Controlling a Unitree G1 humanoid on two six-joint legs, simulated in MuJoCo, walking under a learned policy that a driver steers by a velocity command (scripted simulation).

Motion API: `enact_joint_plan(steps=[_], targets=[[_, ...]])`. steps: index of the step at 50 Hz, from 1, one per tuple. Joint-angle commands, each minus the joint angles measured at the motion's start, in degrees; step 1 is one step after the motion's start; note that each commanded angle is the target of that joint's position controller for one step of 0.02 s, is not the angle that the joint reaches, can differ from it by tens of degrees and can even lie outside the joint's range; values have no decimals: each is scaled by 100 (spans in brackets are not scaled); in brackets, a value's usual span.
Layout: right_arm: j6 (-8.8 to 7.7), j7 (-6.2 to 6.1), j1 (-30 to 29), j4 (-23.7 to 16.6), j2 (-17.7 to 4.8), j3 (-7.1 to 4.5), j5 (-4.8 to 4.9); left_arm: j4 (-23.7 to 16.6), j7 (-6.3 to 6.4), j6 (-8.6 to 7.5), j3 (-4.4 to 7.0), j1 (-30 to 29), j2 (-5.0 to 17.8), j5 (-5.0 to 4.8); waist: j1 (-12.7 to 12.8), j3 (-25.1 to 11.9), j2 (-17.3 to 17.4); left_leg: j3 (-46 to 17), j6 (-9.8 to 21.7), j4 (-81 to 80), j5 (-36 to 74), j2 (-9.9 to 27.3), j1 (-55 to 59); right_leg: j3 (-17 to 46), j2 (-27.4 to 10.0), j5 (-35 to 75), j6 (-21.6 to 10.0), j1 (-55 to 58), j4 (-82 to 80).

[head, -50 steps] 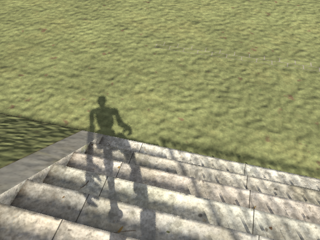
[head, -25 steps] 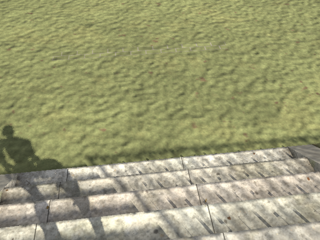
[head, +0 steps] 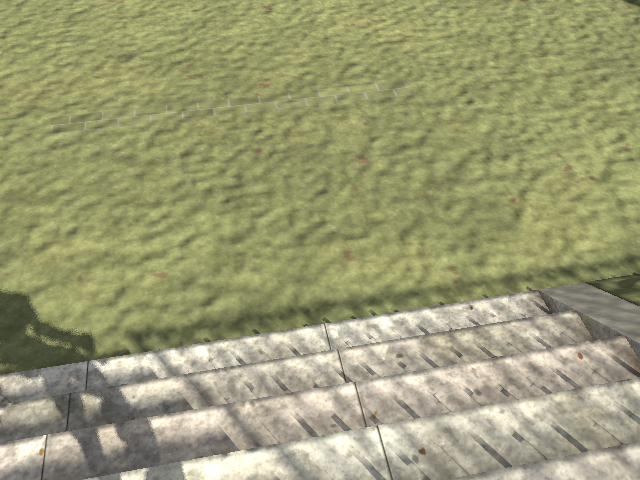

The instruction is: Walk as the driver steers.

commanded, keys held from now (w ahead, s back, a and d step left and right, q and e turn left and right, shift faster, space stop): w+q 0.52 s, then w+e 0.48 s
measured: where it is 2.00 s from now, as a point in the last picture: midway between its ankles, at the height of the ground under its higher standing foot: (275, 401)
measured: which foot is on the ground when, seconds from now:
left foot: up 0.00-0.22, down 0.24-0.72, up 0.74-1.00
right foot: down 0.00-0.22, up 0.24-0.70, down 0.72-1.00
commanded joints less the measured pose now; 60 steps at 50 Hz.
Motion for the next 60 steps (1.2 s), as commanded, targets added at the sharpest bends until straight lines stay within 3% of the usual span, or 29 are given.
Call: enact_joint_plan(steps=[1,5,8,10,12,13,14,16,19,20,22,25,28,32,34,36,37,38,39,40,42,44,46,48,50,55,57,59,60], targets=[[-99,162,-294,-92,-227,71,-65,231,-83,-65,-231,856,83,173,218,969,-541,299,-44,-983,326,227,258,1611,-1385,-711,-1191,-784,-1379],[45,44,-515,-259,-440,159,28,160,-151,-119,-218,104,588,147,-67,1289,-576,262,-42,-1228,-746,265,1444,1735,-1751,-1004,-930,-1159,-1312],[3,-54,-915,-230,-354,204,97,302,8,28,-74,338,964,83,337,1452,-308,326,12,-2815,-1248,312,1612,1803,-1934,-463,-778,52,-613],[-106,-60,299,288,-457,64,238,316,-75,249,27,52,1207,204,-197,1114,-62,560,74,-3862,-549,361,2871,1467,-1883,204,-571,293,660],[-273,11,2673,1143,-1475,-476,107,596,-532,377,11,266,914,428,-1136,107,972,671,654,-3250,919,219,6144,171,-722,801,82,-1295,4310],[-260,28,3247,1281,-2087,-607,6,391,-680,322,-25,592,309,186,-880,-648,1509,-237,1423,-1541,3591,889,7350,-147,-94,-1289,319,-2811,6713],[-274,97,3696,1397,-2030,-612,-37,-80,-737,221,-4,-163,434,-7,-1273,-680,946,-1223,1776,-1994,2667,1301,7632,16,32,-1100,318,-3988,7039],[-249,201,2793,1290,-782,-254,70,-684,-404,2,-7,-1082,553,-228,-1099,569,313,-2446,1954,-2829,-2756,1914,5849,928,-590,202,31,-5517,6138],[-397,45,1642,1007,288,255,-139,-616,-152,10,-351,-735,-103,159,-339,1153,-161,-1540,1547,-2732,-3539,889,2849,1359,-1161,3040,-418,-4554,3281],[-478,-53,1074,763,294,304,140,-472,-248,56,-314,-918,118,186,-439,1205,-453,-1020,1713,-2941,-3461,607,1456,966,-1041,4365,-235,-3349,1554],[-549,-89,1099,798,-75,394,-9,-619,-507,112,-311,-1518,174,156,-302,730,452,-709,1664,-2670,-2954,150,-557,479,-804,5175,100,-870,2013],[-704,-359,2199,985,-20,415,98,-906,-470,11,-317,-2289,731,308,-1004,828,-241,-1435,1499,-1082,-3312,11,1497,1068,-781,6341,373,-2649,-381],[-561,-250,1989,828,-204,420,-78,-1179,-356,186,-396,-2401,488,254,-737,830,197,-1275,1369,-956,-4389,-176,-231,330,-428,6355,333,-128,-1054],[-377,-242,2331,750,-316,325,191,-1389,-495,342,-270,-3012,699,306,-1178,1249,236,-2465,1483,-6,-3433,242,2358,567,-684,4798,68,-1233,-3267],[-255,-157,1810,598,-345,328,94,-926,-383,220,-164,-1664,827,183,-621,1035,170,-2457,1347,951,-2680,274,2155,631,-797,4727,-159,468,-3901],[-176,379,2053,806,-528,240,-139,279,-328,39,325,1769,1513,14,549,-66,-928,-1041,517,4625,-2134,-605,586,457,-867,5940,-736,4513,-3664],[-188,487,2800,849,-27,211,50,85,-465,118,418,1812,1914,-52,62,-1115,-1802,-149,95,7217,-6387,-1430,-1724,1165,-1650,8952,-1760,6593,-1281],[-195,477,2348,340,-297,166,163,-36,-580,161,485,1308,2087,62,35,-1301,-968,60,-67,7381,-6159,-1179,-2825,2428,-2123,8675,-2216,6658,-1693],[-181,334,1447,-295,-333,231,290,-55,-579,208,553,799,2042,50,227,-653,-664,68,-142,7175,-5889,-741,-3945,3383,-2674,5752,-2388,6053,-2427],[-137,138,1110,-234,-220,335,245,-53,-557,248,232,249,986,123,-98,164,393,-293,96,6125,-4817,-163,-3965,3184,-2517,3316,-1810,4389,-2806],[-93,-80,1529,46,156,461,-33,46,-348,69,-186,-223,-282,264,-851,1225,275,-585,523,3220,-2191,628,-2382,2358,-1264,2136,-1329,836,-3053],[-89,129,659,68,50,407,-174,3,-211,-149,-243,-580,-130,-54,-507,1195,-97,24,461,997,-213,475,-369,1613,-648,1840,-1379,-1183,-3298],[-183,279,395,-87,269,519,-12,204,-171,-286,-178,-233,507,142,-664,670,-504,412,124,1989,190,230,1101,1741,-430,2609,-1335,-2191,-2703],[-263,215,-114,-296,-259,464,-138,102,64,-429,-225,16,383,41,-211,615,264,-57,28,-580,1837,193,538,1679,-63,1921,-1108,-1236,-1742],[-210,74,-372,-551,-132,477,-26,200,34,-419,-278,275,450,99,-298,673,-227,249,-137,-458,1284,-24,1786,2074,-97,1463,-1119,-2082,-1494],[-42,62,-1349,-1182,-109,460,-75,161,22,-185,-173,1131,422,-33,310,968,-449,-8,-50,-2835,-412,-120,666,3514,-126,1602,-1238,623,-101],[-107,-28,-825,-1031,-142,389,-7,51,-77,-93,-125,959,414,78,98,1011,-394,21,192,-3375,-557,-142,1980,3615,65,1895,-1135,158,529],[-231,-90,1751,-82,-656,53,125,-116,-333,30,-120,317,462,31,-1057,456,298,488,582,-4225,876,154,5304,2659,485,2852,-618,-1257,2550],[-281,-59,3972,491,-1050,-208,91,-231,-581,8,-130,273,384,-38,-1811,-518,1272,13,1437,-2659,2784,927,8192,1989,851,1792,-122,-3091,5409]])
